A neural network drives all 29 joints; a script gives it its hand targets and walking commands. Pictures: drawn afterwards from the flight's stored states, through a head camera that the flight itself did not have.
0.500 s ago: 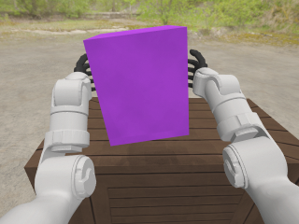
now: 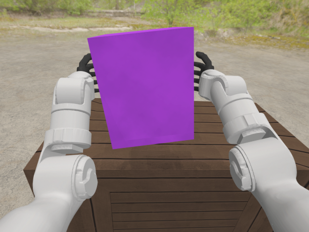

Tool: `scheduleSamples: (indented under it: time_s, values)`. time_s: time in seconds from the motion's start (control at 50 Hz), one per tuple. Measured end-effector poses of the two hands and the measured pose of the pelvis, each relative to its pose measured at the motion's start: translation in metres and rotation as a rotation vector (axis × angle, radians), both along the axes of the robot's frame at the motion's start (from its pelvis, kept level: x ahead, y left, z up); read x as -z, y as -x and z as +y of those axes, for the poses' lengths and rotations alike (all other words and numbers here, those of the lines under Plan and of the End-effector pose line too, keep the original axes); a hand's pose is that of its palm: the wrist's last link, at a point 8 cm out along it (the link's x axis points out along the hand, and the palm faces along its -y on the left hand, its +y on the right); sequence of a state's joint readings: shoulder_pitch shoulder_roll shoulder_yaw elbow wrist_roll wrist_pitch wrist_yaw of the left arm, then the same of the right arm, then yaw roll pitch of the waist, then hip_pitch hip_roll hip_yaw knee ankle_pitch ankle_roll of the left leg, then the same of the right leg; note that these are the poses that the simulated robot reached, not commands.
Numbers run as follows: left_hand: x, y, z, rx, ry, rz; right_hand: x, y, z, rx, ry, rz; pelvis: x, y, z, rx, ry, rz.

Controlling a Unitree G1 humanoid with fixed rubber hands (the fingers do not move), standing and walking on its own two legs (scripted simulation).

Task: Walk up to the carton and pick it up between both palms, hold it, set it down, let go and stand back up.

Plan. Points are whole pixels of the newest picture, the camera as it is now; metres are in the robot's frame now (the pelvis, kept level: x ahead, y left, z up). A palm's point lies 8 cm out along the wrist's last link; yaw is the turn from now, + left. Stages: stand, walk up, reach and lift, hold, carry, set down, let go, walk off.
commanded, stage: hold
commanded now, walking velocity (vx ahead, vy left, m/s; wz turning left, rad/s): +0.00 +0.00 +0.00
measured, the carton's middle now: (146, 82) +0.41 +0.01 +0.29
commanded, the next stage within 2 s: none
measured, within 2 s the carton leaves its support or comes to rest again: neither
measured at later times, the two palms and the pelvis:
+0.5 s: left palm (83, 79) +0.38 +0.16 +0.31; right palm (202, 79) +0.38 -0.13 +0.32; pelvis +0.01 +0.01 +0.00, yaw +0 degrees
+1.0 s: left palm (83, 81) +0.37 +0.16 +0.31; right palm (206, 79) +0.36 -0.13 +0.32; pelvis +0.00 +0.00 +0.00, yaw +0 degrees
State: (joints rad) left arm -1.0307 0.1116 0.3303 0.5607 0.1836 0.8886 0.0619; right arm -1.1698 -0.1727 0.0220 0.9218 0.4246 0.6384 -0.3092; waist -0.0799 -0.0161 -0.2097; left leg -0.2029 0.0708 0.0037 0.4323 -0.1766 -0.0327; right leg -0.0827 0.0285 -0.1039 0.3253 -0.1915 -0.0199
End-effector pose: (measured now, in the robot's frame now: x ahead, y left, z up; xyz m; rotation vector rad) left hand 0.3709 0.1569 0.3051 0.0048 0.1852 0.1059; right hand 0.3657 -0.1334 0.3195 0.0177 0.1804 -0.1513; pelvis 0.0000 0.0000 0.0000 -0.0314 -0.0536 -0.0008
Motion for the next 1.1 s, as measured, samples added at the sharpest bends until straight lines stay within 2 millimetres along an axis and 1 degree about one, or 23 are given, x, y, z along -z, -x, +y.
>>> scheduleSamples:
  time_s: [0.06, 0.24, 0.48, 0.64, 0.78, 0.98, 1.1]
  values:
    - [0.0, -0.003, 0.0, 0.002, 0.002, 0.018, 0.002, -0.003, 0.0, 0.002, -0.01, 0.019, 0.0, 0.001, 0.001, 0.0, 0.0, 0.012]
    - [-0.011, -0.008, 0.005, -0.007, -0.009, -0.001, -0.005, -0.01, 0.005, -0.01, -0.005, 0.003, -0.001, -0.001, 0.005, -0.006, 0.004, 0.023]
    - [-0.002, -0.01, 0.004, 0.002, -0.015, -0.001, 0.002, -0.011, 0.004, -0.005, 0.002, 0.007, -0.001, -0.007, 0.009, -0.002, 0.006, 0.008]
    - [-0.001, -0.009, 0.002, 0.001, -0.012, -0.002, 0.003, -0.009, 0.001, -0.004, -0.001, 0.008, 0.0, -0.008, 0.01, 0.005, 0.007, 0.002]
    - [-0.004, -0.001, 0.0, -0.01, -0.009, -0.03, -0.002, -0.004, 0.0, -0.012, -0.003, -0.019, 0.0, -0.009, 0.008, 0.006, 0.005, -0.001]
    - [-0.003, 0.005, 0.0, -0.011, 0.007, -0.019, -0.003, 0.002, 0.0, -0.012, 0.017, -0.006, 0.0, -0.003, 0.003, 0.004, 0.0, -0.011]
    - [-0.004, 0.004, 0.001, -0.01, 0.009, 0.002, -0.002, 0.002, 0.001, -0.005, 0.009, 0.015, 0.0, 0.002, 0.001, 0.007, -0.003, -0.002]
